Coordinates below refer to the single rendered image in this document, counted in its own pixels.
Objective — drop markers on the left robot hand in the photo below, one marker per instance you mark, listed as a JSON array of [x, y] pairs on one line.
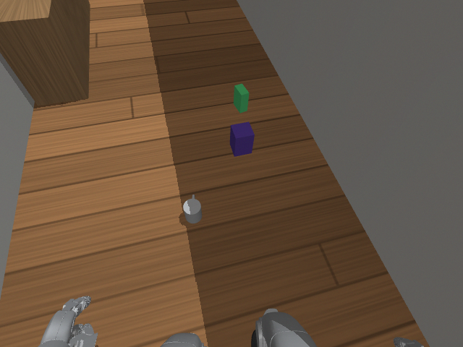
[[61, 325]]

